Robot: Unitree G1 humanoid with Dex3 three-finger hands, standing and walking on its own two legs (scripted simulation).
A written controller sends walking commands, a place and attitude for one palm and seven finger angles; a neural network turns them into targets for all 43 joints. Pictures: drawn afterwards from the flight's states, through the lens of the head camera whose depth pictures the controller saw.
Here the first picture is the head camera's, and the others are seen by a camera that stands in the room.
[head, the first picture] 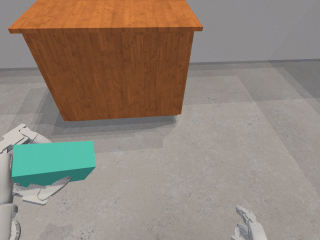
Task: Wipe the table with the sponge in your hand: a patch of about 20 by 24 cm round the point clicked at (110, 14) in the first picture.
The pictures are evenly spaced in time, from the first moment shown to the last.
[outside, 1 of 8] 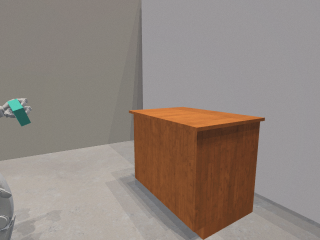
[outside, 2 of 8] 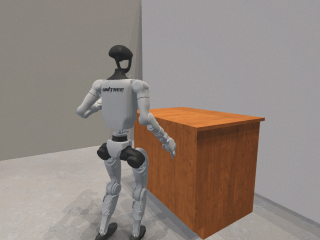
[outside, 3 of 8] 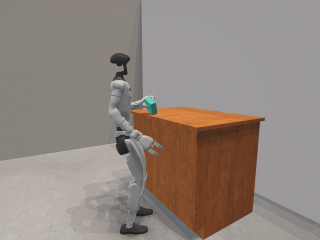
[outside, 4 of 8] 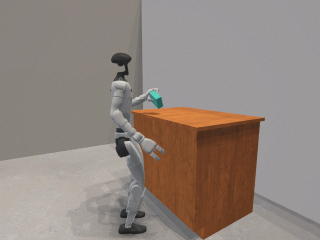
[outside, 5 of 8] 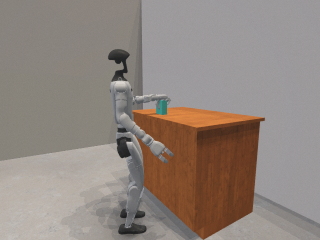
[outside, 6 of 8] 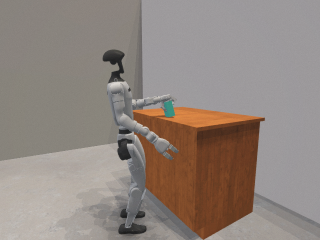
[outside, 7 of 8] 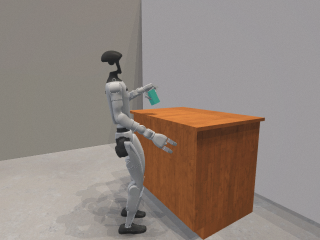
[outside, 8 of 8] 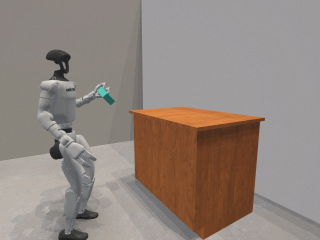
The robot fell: no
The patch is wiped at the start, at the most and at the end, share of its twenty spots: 0.00 1.00 1.00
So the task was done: yes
